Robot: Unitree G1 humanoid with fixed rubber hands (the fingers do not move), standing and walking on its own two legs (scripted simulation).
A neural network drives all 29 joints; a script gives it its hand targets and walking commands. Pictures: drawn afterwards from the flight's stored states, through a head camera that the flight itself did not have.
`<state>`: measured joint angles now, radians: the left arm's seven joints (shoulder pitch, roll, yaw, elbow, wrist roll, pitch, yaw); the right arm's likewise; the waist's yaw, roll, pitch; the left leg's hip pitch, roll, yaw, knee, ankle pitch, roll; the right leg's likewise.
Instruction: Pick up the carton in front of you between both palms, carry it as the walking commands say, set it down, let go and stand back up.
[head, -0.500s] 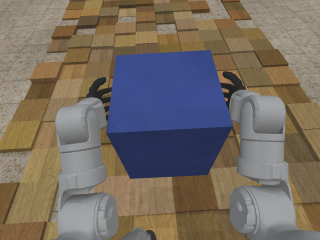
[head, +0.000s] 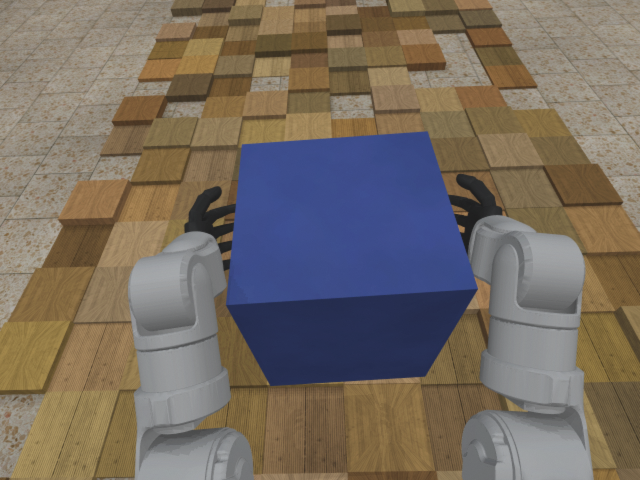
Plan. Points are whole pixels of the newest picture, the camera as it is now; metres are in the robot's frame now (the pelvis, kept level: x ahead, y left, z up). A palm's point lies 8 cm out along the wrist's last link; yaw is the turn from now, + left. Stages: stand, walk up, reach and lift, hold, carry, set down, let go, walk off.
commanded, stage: carry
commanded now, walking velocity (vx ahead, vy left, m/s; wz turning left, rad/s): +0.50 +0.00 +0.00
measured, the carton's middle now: (341, 270) +0.37 +0.01 +0.06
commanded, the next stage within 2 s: none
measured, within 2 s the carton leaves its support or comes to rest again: neither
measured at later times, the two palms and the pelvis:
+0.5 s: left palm (192, 118) +0.62 +0.23 +0.12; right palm (387, 107) +0.62 -0.07 +0.13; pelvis +0.32 +0.07 -0.02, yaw +5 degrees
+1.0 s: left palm (156, 56) +0.87 +0.37 +0.09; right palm (292, 24) +1.00 +0.10 +0.09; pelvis +0.61 +0.09 +0.00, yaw +23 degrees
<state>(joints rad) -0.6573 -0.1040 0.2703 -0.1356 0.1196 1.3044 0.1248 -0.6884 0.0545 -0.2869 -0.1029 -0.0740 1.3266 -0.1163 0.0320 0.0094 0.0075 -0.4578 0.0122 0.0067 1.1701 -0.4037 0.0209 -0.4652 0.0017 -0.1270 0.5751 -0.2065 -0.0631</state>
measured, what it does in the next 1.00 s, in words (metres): walks ahead, turning left: left foot 0.03 m lower, then right foot 0.03 m higher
